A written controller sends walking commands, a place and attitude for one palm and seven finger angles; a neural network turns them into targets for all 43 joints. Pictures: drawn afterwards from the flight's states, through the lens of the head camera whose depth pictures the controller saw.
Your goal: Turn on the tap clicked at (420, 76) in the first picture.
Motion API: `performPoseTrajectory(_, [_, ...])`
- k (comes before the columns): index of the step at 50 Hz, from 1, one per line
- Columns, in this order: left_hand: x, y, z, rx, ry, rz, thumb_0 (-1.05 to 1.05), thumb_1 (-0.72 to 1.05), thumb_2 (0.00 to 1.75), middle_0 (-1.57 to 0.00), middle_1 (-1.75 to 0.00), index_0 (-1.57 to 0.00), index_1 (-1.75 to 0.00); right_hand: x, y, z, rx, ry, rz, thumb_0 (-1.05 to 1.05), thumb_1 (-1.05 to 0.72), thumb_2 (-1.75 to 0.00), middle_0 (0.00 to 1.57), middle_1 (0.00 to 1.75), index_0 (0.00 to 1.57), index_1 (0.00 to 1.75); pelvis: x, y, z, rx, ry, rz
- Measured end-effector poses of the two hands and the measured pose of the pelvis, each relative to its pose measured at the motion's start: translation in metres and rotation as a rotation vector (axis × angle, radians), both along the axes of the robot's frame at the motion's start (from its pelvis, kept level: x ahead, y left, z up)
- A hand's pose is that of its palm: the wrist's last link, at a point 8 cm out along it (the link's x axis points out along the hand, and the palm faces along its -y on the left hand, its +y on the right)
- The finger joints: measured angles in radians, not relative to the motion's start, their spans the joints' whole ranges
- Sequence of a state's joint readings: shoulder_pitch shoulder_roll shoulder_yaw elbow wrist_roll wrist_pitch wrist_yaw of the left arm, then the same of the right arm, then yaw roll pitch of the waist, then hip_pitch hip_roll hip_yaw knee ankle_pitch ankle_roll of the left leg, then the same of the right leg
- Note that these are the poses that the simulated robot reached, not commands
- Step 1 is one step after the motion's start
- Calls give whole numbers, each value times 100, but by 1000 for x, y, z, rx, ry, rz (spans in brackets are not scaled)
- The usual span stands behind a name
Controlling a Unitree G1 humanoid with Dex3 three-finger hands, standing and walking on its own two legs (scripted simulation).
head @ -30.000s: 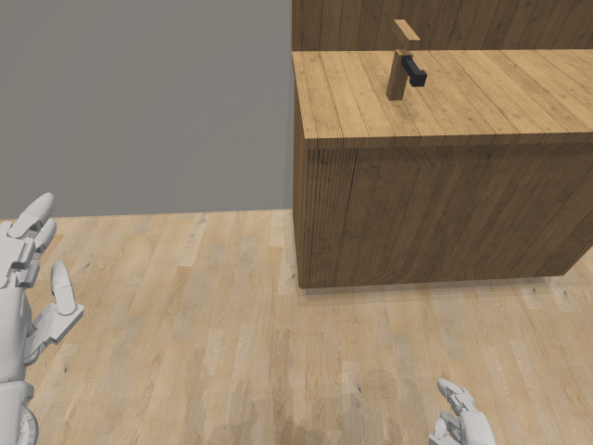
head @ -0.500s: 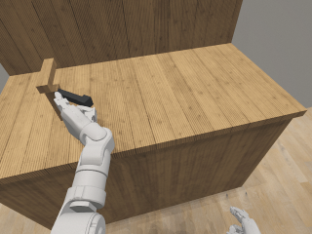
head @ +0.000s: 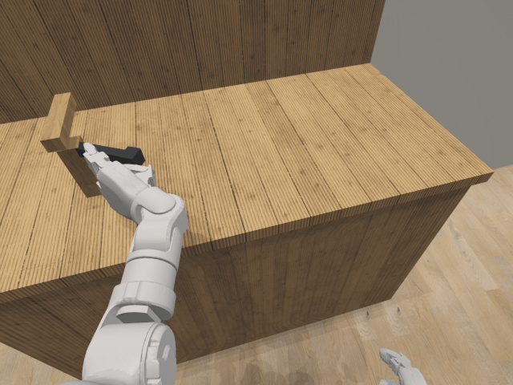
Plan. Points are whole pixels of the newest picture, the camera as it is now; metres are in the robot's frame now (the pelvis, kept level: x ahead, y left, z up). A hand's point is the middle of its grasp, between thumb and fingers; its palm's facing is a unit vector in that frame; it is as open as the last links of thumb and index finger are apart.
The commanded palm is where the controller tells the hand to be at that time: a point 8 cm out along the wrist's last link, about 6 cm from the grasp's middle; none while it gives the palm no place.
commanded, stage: push the lever round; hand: left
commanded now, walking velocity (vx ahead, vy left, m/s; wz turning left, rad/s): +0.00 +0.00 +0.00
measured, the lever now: (132, 158) +0.44 +0.24 +0.13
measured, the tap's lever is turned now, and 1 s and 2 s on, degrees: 59 75 75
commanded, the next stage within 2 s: lift the hand up off the lever in 0.22 s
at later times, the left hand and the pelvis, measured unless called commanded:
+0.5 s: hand (156, 159) +0.44 +0.20 +0.13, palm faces +0.81 -0.57 -0.10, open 7.8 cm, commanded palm +0.39 +0.22 +0.13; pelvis +0.01 +0.00 +0.00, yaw -1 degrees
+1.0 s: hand (148, 157) +0.43 +0.20 +0.14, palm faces +0.81 -0.58 -0.09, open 7.8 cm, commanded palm +0.38 +0.22 +0.15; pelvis +0.01 +0.01 +0.01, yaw -1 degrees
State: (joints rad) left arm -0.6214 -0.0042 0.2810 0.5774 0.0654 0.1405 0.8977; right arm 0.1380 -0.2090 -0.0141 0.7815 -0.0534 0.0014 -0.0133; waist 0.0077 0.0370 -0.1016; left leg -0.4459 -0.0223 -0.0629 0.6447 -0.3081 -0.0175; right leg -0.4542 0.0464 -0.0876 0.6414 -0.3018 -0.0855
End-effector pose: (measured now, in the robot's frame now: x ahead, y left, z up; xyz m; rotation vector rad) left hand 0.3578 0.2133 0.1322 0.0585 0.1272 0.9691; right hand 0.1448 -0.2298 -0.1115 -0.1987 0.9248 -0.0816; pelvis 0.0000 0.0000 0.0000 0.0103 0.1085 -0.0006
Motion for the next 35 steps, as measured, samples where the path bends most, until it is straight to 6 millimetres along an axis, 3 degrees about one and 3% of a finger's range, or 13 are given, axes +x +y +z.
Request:
performPoseTrajectory(14, [28, -3, 0, 2, 12, 0, 0, 93, 93, -15, -15, -14, -14, -25, -11, -7, -16, 71, -48, 1, -91, -90, 20, 29, 20, 30, 5, 0, -1, 2, 36, -10])
performPoseTrajectory(23, [31, -1, 1, -9, 5, -7, 1, 92, 92, -15, -15, -14, -14, -38, -14, -9, -10, 102, -73, 1, -91, -90, 20, 29, 20, 30, 9, 2, 0, 2, 36, -20])
performPoseTrajectory(35, [28, 0, 5, -20, 5, -9, 2, 90, 90, -15, -15, -15, -15, -23, -5, -4, -4, 59, -44, 1, -91, -90, 20, 29, 20, 30, 10, 5, 2, -2, 20, -18])
